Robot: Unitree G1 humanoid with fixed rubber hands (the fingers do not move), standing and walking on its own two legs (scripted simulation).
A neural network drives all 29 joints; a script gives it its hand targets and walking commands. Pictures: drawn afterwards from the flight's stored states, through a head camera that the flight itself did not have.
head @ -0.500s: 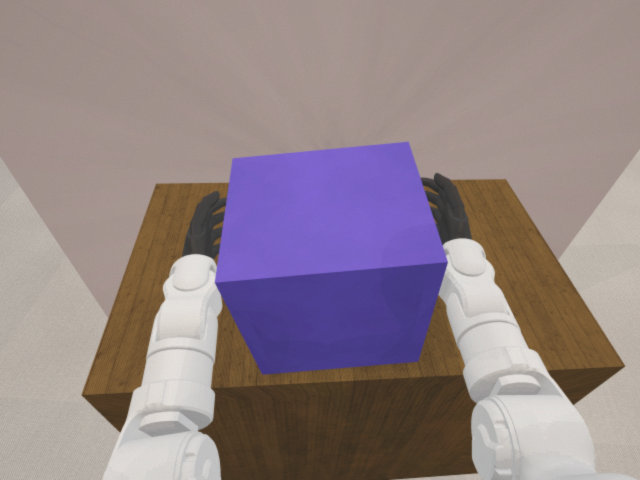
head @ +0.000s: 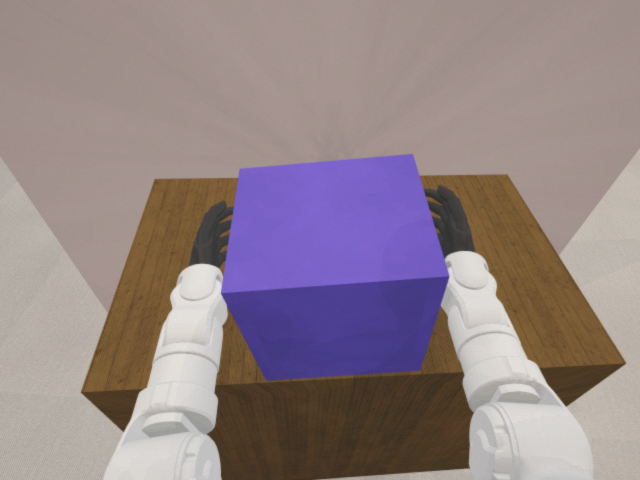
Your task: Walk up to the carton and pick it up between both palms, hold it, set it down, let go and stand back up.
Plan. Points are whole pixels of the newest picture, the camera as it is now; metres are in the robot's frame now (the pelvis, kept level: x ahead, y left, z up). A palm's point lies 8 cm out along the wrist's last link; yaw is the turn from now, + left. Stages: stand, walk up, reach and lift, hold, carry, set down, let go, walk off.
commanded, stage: set down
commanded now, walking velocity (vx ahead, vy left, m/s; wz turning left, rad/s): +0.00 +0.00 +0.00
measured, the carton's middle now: (334, 274) +0.38 -0.02 +0.04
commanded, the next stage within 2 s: none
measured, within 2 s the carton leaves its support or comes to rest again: rests again in 0.64 s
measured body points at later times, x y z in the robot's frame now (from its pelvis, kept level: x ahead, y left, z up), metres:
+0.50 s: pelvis +0.00 +0.00 +0.00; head +0.01 +0.01 +0.45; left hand +0.39 +0.14 +0.08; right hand +0.39 -0.19 +0.09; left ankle -0.01 +0.13 -0.75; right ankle +0.00 -0.12 -0.75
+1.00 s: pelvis +0.01 +0.00 +0.00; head +0.03 +0.01 +0.45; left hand +0.39 +0.13 +0.07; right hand +0.40 -0.19 +0.08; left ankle -0.01 +0.13 -0.75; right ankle +0.00 -0.12 -0.75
